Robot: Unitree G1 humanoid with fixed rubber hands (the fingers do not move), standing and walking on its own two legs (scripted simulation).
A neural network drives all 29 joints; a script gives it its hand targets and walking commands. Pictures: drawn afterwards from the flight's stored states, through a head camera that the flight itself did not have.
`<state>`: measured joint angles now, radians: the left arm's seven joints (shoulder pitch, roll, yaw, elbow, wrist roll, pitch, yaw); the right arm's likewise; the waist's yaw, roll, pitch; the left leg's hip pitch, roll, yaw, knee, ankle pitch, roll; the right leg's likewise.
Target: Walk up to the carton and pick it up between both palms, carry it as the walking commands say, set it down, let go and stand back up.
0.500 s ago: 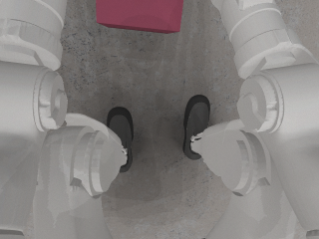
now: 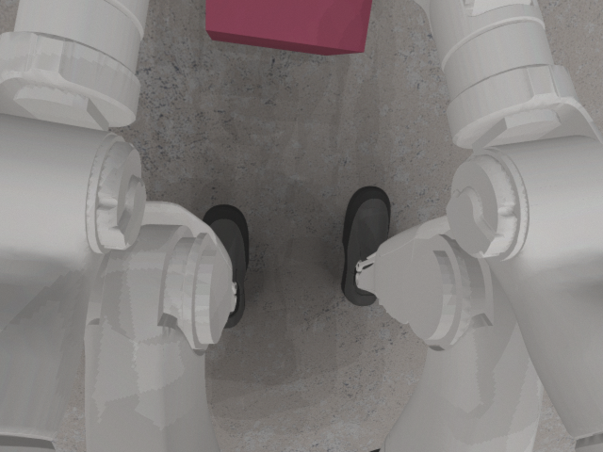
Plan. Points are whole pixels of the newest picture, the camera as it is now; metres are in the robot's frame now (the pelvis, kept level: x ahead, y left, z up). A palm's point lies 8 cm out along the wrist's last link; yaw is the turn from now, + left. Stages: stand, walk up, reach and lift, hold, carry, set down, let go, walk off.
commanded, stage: reach and lift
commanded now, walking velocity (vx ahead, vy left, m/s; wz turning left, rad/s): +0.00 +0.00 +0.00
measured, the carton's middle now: out of the picture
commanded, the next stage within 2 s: none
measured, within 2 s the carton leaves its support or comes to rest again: neither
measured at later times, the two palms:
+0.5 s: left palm out of the picture +0.58 +0.12 -0.11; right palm out of the picture +0.56 -0.12 -0.11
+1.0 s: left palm out of the picture +0.56 +0.10 -0.02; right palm out of the picture +0.50 -0.11 -0.08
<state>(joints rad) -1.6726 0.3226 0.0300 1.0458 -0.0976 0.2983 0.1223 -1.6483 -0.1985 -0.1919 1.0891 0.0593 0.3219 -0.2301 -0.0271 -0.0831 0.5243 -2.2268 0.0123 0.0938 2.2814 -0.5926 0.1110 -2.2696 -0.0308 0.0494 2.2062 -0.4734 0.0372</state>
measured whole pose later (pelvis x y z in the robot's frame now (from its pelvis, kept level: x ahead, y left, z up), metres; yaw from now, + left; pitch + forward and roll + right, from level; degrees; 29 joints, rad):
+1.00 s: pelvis -0.01 -0.01 +0.06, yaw +3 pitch +23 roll -2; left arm -1.61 0.16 0.03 0.97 -0.02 0.42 0.36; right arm -1.32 -0.10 -0.19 0.73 0.06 0.54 -0.33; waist -0.03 0.01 0.53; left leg -1.94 -0.07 0.04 2.13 -0.59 0.06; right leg -1.94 0.04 0.08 2.07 -0.53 0.10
